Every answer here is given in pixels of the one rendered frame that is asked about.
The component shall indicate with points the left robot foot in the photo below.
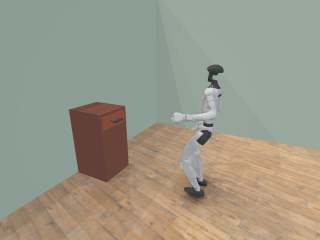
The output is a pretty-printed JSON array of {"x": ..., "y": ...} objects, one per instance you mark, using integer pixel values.
[{"x": 192, "y": 190}]

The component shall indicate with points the cabinet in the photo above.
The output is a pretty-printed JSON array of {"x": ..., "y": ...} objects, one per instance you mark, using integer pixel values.
[{"x": 99, "y": 154}]

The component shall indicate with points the left robot upper arm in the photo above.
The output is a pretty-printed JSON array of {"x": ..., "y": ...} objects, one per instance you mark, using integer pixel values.
[{"x": 210, "y": 99}]

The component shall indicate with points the robot right hand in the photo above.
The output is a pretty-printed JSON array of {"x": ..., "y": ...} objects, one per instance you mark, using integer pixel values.
[{"x": 199, "y": 125}]

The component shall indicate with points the right robot shin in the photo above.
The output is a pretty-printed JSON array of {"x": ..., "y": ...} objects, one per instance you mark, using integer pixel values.
[{"x": 197, "y": 164}]

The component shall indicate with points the robot left hand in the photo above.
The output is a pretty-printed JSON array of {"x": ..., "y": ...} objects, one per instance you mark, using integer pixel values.
[{"x": 177, "y": 118}]

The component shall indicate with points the left robot forearm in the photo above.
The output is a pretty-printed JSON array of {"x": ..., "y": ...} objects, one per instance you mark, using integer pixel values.
[{"x": 199, "y": 117}]

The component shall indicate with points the drawer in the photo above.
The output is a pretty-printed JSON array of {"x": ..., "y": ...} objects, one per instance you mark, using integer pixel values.
[{"x": 106, "y": 121}]

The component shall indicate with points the handle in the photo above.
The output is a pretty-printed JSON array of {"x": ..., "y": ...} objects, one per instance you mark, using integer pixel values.
[{"x": 117, "y": 120}]

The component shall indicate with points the right robot upper arm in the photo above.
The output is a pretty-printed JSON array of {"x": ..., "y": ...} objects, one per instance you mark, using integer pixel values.
[{"x": 220, "y": 105}]

